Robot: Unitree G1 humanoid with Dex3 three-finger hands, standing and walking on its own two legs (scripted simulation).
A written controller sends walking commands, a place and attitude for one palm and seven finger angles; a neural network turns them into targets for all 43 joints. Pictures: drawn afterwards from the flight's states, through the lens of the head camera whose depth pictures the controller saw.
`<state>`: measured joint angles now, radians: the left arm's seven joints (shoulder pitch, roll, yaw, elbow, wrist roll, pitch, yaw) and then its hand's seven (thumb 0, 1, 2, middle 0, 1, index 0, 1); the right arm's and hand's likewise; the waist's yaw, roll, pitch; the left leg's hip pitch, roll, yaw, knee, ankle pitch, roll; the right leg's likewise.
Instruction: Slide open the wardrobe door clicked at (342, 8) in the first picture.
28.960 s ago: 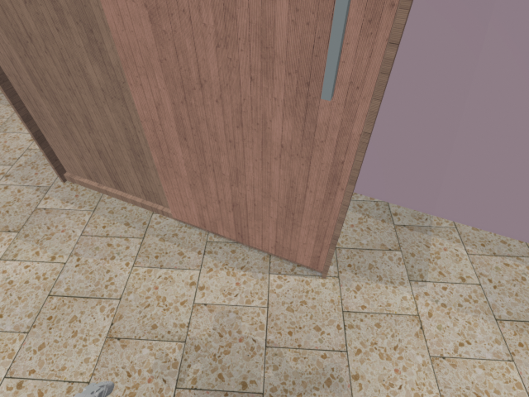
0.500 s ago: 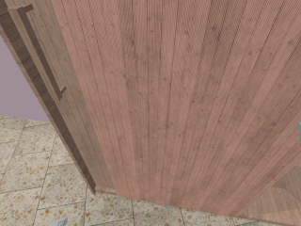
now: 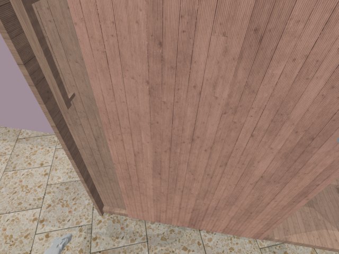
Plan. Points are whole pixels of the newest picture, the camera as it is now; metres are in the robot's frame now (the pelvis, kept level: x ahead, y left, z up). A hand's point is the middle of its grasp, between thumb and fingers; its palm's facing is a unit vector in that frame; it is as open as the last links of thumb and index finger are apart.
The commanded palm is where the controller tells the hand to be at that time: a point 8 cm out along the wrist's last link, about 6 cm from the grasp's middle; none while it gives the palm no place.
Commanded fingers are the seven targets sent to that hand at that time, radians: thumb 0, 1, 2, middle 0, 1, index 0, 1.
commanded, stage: stop walking and hold the door there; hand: right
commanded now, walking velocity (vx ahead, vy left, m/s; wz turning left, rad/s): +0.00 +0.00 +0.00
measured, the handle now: out of the picture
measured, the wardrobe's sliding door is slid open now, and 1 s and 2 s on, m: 0.55 0.55 0.55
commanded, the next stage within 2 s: none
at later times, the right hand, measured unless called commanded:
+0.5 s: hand out of the picture +0.35 -0.38 +0.21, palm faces +0.68 +0.70 -0.23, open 6.2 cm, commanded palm +0.30 -0.39 +0.18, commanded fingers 0.00 -0.90 -0.90 0.45 1.40 0.45 1.40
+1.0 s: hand out of the picture +0.35 -0.38 +0.21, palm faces +0.57 +0.78 -0.26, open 6.0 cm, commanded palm +0.30 -0.41 +0.18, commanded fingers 0.00 -0.90 -0.90 0.45 1.40 0.45 1.40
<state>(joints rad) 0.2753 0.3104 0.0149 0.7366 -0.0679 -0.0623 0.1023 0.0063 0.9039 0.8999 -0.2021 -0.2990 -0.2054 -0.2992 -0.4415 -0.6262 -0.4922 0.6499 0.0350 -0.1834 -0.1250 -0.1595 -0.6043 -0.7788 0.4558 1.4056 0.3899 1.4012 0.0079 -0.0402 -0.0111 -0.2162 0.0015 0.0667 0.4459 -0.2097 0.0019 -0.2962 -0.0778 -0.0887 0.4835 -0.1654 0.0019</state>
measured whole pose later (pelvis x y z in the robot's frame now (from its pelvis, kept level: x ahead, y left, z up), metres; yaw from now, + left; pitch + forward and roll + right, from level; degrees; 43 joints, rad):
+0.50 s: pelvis +0.03 +0.00 +0.00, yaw +0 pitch +0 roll +1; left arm 0.21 0.26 -0.02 0.70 -0.06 -0.05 0.09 0.01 0.90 0.90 -0.20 -0.30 -0.21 -0.30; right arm -0.34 -0.59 -0.50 0.46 0.06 -0.17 -0.13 -0.18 -0.60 -0.80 0.46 1.41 0.33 1.40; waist -0.04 -0.03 0.00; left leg -0.19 0.00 0.07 0.43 -0.24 0.00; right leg -0.27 -0.07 -0.09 0.47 -0.20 0.01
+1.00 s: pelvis -0.01 -0.06 +0.00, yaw -2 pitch +0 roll +1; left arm 0.15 0.24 -0.01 0.66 -0.06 -0.06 0.06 0.01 0.91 0.90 -0.20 -0.30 -0.20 -0.30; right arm -0.40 -0.53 -0.42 0.33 0.05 -0.22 -0.13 -0.24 -0.60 -0.81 0.41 1.51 0.36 1.39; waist -0.01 -0.03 0.10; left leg -0.38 0.07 0.09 0.93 -0.52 -0.04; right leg -0.32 0.02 -0.09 0.52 -0.20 -0.08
